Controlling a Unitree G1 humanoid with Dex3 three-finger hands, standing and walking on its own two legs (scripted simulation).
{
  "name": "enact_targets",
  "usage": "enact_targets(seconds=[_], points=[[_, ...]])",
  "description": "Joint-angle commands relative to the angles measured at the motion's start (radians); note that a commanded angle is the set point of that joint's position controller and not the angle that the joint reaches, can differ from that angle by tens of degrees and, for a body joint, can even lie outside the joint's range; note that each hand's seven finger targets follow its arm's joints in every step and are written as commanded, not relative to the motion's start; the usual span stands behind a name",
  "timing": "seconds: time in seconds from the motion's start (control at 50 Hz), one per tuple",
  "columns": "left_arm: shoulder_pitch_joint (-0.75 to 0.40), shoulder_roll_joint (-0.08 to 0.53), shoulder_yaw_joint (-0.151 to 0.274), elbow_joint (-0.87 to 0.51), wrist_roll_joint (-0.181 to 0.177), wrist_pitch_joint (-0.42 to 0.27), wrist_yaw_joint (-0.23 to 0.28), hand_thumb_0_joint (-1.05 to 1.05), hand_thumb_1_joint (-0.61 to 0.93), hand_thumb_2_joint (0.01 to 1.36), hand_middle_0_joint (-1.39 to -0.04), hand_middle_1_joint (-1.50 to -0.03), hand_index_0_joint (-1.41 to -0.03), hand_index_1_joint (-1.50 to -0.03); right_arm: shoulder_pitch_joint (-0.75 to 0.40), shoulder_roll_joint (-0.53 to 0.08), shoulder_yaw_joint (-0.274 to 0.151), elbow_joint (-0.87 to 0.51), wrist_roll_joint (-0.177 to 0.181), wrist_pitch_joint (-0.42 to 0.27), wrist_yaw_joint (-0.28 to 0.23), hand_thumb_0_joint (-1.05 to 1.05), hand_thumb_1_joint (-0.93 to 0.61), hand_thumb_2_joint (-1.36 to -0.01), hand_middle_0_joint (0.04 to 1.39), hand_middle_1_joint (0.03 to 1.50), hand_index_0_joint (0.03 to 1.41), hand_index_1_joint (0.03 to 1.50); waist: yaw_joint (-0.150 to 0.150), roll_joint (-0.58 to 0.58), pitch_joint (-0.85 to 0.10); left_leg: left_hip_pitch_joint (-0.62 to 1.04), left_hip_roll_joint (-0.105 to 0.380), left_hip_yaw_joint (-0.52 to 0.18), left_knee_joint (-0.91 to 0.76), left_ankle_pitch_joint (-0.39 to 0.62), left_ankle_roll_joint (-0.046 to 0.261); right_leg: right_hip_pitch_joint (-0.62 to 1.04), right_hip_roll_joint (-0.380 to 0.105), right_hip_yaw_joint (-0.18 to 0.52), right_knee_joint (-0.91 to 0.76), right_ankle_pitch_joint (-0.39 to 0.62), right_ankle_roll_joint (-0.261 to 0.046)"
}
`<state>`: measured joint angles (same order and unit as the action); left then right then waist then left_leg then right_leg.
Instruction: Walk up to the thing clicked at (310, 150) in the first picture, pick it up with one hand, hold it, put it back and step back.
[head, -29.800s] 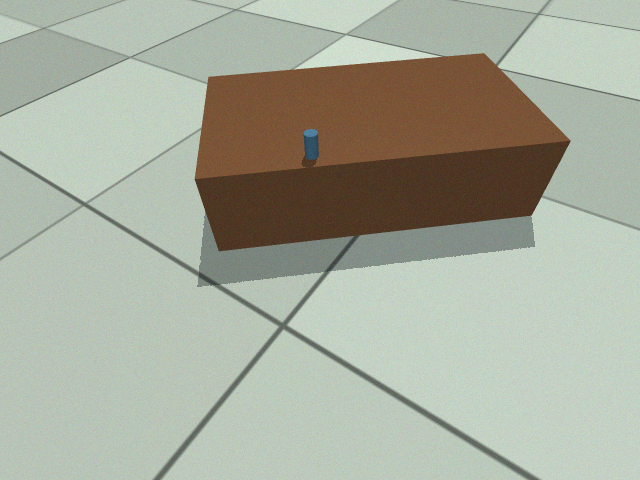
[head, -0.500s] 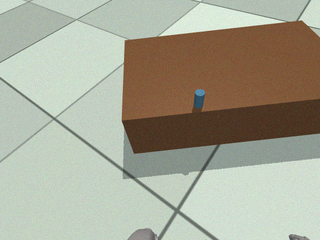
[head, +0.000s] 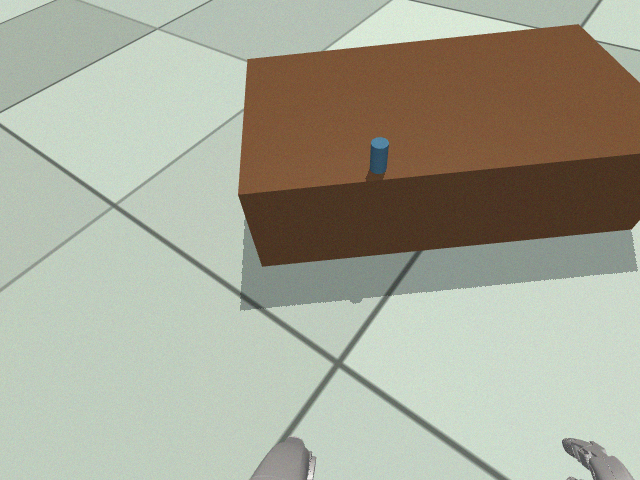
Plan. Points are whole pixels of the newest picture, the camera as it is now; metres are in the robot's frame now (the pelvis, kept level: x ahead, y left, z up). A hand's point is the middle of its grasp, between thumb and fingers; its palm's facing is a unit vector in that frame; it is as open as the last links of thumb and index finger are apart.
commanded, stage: step back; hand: right
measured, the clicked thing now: (378, 156) +1.00 -0.09 -0.32
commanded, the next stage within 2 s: stand in 1.34 s
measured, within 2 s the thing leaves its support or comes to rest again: neither
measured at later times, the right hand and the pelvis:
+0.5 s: hand out of the picture +0.02 -0.24 -0.15, palm faces -0.11 +0.93 -0.34, open 7.4 cm; pelvis -0.07 +0.01 +0.00, yaw +5 degrees
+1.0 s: hand out of the picture +0.09 -0.20 -0.14, palm faces -0.09 +0.94 -0.34, open 7.3 cm; pelvis -0.03 +0.04 +0.01, yaw +5 degrees
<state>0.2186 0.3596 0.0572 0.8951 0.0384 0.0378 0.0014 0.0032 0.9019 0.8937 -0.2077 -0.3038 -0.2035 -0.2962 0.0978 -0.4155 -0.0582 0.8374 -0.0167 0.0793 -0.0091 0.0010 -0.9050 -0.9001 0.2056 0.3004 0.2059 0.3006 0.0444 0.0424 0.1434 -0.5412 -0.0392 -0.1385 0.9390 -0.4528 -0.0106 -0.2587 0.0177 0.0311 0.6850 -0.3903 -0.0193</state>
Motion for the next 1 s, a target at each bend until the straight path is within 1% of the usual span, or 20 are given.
enact_targets(seconds=[0.0,0.12,0.18,0.22,0.24,0.26,0.28,0.3,0.34,0.46,0.5,0.52,0.68,0.7,0.72,0.74,0.76,0.8,0.86,0.98], points=[[-0.139,0.278,0.077,-0.115,0.006,-0.048,0.042,0.0,0.9,0.9,-0.2,-0.3,-0.2,-0.3,0.066,-0.172,-0.041,-0.037,0.011,-0.028,-0.016,0.0,-0.9,-0.9,0.2,0.3,0.2,0.3,-0.07,-0.121,-0.126,0.009,-0.066,-0.04,0.275,0.013,-0.006,-0.03,-0.248,0.161,-0.205,0.47,-0.149],[0.018,0.312,0.095,-0.076,0.008,-0.058,0.037,0.0,0.9,0.9,-0.2,-0.3,-0.2,-0.3,-0.005,-0.181,-0.046,-0.038,-0.021,-0.042,0.001,0.0,-0.9,-0.9,0.2,0.3,0.2,0.3,0.05,-0.216,-0.122,-0.056,0.017,0.012,-0.004,-0.06,-0.026,0.177,-0.299,0.296,-0.284,-0.091,-0.185],[-0.02,0.33,0.096,-0.071,0.009,-0.061,0.026,0.0,0.9,0.9,-0.2,-0.3,-0.2,-0.3,0.038,-0.179,-0.053,0.006,-0.025,-0.059,0.017,0.0,-0.9,-0.9,0.2,0.3,0.2,0.3,0.025,-0.247,-0.109,0.145,0.041,0.096,-0.229,-0.131,0.005,0.031,-0.309,0.272,-0.326,-0.231,-0.175],[-0.062,0.318,0.078,-0.074,0.005,-0.05,0.017,0.0,0.9,0.9,-0.2,-0.3,-0.2,-0.3,0.154,-0.163,-0.06,0.07,-0.013,-0.07,0.024,0.0,-0.9,-0.9,0.2,0.3,0.2,0.3,-0.041,-0.225,-0.129,0.41,0.009,0.169,-0.478,0.037,0.04,-0.123,-0.243,0.159,-0.27,-0.212,-0.116],[-0.034,0.266,0.055,-0.068,0.006,-0.046,0.013,0.0,0.9,0.9,-0.2,-0.3,-0.2,-0.3,0.182,-0.17,-0.069,0.097,-0.017,-0.079,0.021,0.0,-0.9,-0.9,0.2,0.3,0.2,0.3,-0.057,-0.106,-0.139,0.508,0.004,0.136,-0.549,0.057,0.044,-0.185,-0.172,0.078,-0.14,-0.199,-0.083],[-0.032,0.2,0.034,-0.081,-0.002,-0.047,0.009,0.0,0.9,0.9,-0.2,-0.3,-0.2,-0.3,0.201,-0.218,-0.082,0.096,-0.031,-0.086,0.016,0.0,-0.9,-0.9,0.2,0.3,0.2,0.3,-0.071,0.084,-0.148,0.591,0.172,-0.169,-0.641,-0.162,0.098,-0.359,-0.088,-0.003,0.03,-0.194,-0.021],[-0.115,0.217,0.04,-0.078,-0.018,-0.051,0.014,0.0,0.9,0.9,-0.2,-0.3,-0.2,-0.3,0.144,-0.305,-0.083,0.068,-0.034,-0.089,0.016,0.0,-0.9,-0.9,0.2,0.3,0.2,0.3,-0.098,0.169,-0.094,0.354,0.393,-0.478,-0.751,-0.475,0.238,-0.371,-0.035,-0.051,0.181,-0.199,0.014],[-0.157,0.282,0.058,-0.067,-0.007,-0.057,0.012,0.0,0.9,0.9,-0.2,-0.3,-0.2,-0.3,0.084,-0.299,-0.083,0.055,-0.025,-0.095,0.018,0.0,-0.9,-0.9,0.2,0.3,0.2,0.3,-0.087,0.065,-0.01,0.197,0.401,-0.456,-0.766,-0.455,0.27,-0.279,-0.073,0.041,0.243,-0.165,0.008],[-0.07,0.227,0.042,-0.029,-0.023,-0.064,-0.006,0.0,0.9,0.9,-0.2,-0.3,-0.2,-0.3,0.005,-0.211,-0.05,0.048,-0.029,-0.11,0.008,0.0,-0.9,-0.9,0.2,0.3,0.2,0.3,-0.027,0.028,-0.03,0.277,0.277,-0.217,-0.662,-0.148,0.192,-0.232,-0.073,0.024,0.169,-0.056,0.002],[0.046,0.218,0.057,0.045,-0.006,-0.086,-0.001,0.0,0.9,0.9,-0.2,-0.3,-0.2,-0.3,-0.002,-0.164,-0.037,0.049,-0.021,-0.084,0.018,0.0,-0.9,-0.9,0.2,0.3,0.2,0.3,0.015,0.059,-0.078,0.079,0.174,-0.013,-0.458,-0.108,0.103,0.204,0.002,-0.048,-0.241,0.074,-0.001],[0.078,0.347,0.086,0.051,0.004,-0.102,0.011,0.0,0.9,0.9,-0.2,-0.3,-0.2,-0.3,0.017,-0.106,-0.024,0.04,-0.015,-0.083,0.011,0.0,-0.9,-0.9,0.2,0.3,0.2,0.3,0.034,-0.214,-0.072,-0.064,-0.001,0.081,-0.11,-0.146,0.034,0.166,-0.315,0.507,-0.47,-0.359,-0.144],[0.021,0.371,0.092,0.021,0.009,-0.106,0.008,0.0,0.9,0.9,-0.2,-0.3,-0.2,-0.3,0.044,-0.164,-0.043,0.056,-0.019,-0.085,0.006,0.0,-0.9,-0.9,0.2,0.3,0.2,0.3,0.014,-0.165,-0.035,0.005,0.037,0.029,-0.022,-0.148,0.021,0.048,-0.416,0.586,-0.475,-0.364,-0.229],[-0.117,0.257,0.036,-0.011,-0.01,-0.088,0.005,0.0,0.9,0.9,-0.2,-0.3,-0.2,-0.3,0.141,-0.124,-0.048,0.133,-0.02,-0.107,0.013,0.0,-0.9,-0.9,0.2,0.3,0.2,0.3,-0.068,-0.173,-0.134,0.383,0.03,0.159,-0.439,0.146,0.019,-0.119,-0.205,0.116,-0.217,0.157,-0.104],[-0.115,0.215,0.017,-0.011,-0.016,-0.082,0.004,0.0,0.9,0.9,-0.2,-0.3,-0.2,-0.3,0.149,-0.139,-0.053,0.137,-0.026,-0.112,0.003,0.0,-0.9,-0.9,0.2,0.3,0.2,0.3,-0.083,-0.108,-0.149,0.44,0.073,0.087,-0.517,0.21,0.025,-0.155,-0.169,0.073,-0.134,0.214,-0.069],[-0.098,0.155,0.002,-0.016,-0.031,-0.077,0.003,0.0,0.9,0.9,-0.2,-0.3,-0.2,-0.3,0.13,-0.191,-0.056,0.129,-0.033,-0.122,-0.003,0.0,-0.9,-0.9,0.2,0.3,0.2,0.3,-0.063,0.073,-0.177,0.419,0.254,-0.181,-0.629,0.208,0.076,-0.167,-0.077,0.008,0.012,0.178,-0.012],[-0.071,0.183,0.01,0.008,-0.041,-0.064,0.009,0.0,0.9,0.9,-0.2,-0.3,-0.2,-0.3,0.044,-0.25,-0.056,0.102,-0.026,-0.124,-0.001,0.0,-0.9,-0.9,0.2,0.3,0.2,0.3,-0.03,0.109,-0.152,0.319,0.366,-0.301,-0.659,0.098,0.173,-0.147,-0.026,-0.023,0.045,-0.091,0.007],[-0.073,0.233,0.025,0.029,-0.032,-0.062,0.013,0.0,0.9,0.9,-0.2,-0.3,-0.2,-0.3,0.01,-0.252,-0.058,0.103,-0.022,-0.122,0.002,0.0,-0.9,-0.9,0.2,0.3,0.2,0.3,-0.034,0.073,-0.122,0.229,0.373,-0.283,-0.643,0.084,0.219,-0.074,-0.049,0.018,0.104,-0.154,0.007],[-0.055,0.195,0.015,0.046,-0.031,-0.067,0.012,0.0,0.9,0.9,-0.2,-0.3,-0.2,-0.3,-0.028,-0.2,-0.038,0.105,-0.021,-0.123,-0.001,0.0,-0.9,-0.9,0.2,0.3,0.2,0.3,-0.005,0.067,-0.127,0.302,0.302,-0.135,-0.553,0.306,0.17,-0.058,-0.054,0.001,-0.023,-0.064,-0.004],[-0.032,0.218,0.025,0.082,-0.029,-0.086,0.018,0.0,0.9,0.9,-0.2,-0.3,-0.2,-0.3,-0.04,-0.167,-0.022,0.12,0.0,-0.115,-0.002,0.0,-0.9,-0.9,0.2,0.3,0.2,0.3,-0.003,0.076,-0.201,0.293,0.2,0.025,-0.406,0.619,0.066,0.144,-0.082,0.037,-0.218,0.373,-0.012],[-0.139,0.225,0.007,0.086,-0.032,-0.077,0.017,0.0,0.9,0.9,-0.2,-0.3,-0.2,-0.3,-0.059,-0.155,-0.02,0.163,0.001,-0.109,-0.004,0.0,-0.9,-0.9,0.2,0.3,0.2,0.3,-0.029,-0.025,-0.192,0.345,0.183,0.045,-0.499,0.453,0.06,0.099,-0.121,0.064,-0.202,0.403,-0.022]])
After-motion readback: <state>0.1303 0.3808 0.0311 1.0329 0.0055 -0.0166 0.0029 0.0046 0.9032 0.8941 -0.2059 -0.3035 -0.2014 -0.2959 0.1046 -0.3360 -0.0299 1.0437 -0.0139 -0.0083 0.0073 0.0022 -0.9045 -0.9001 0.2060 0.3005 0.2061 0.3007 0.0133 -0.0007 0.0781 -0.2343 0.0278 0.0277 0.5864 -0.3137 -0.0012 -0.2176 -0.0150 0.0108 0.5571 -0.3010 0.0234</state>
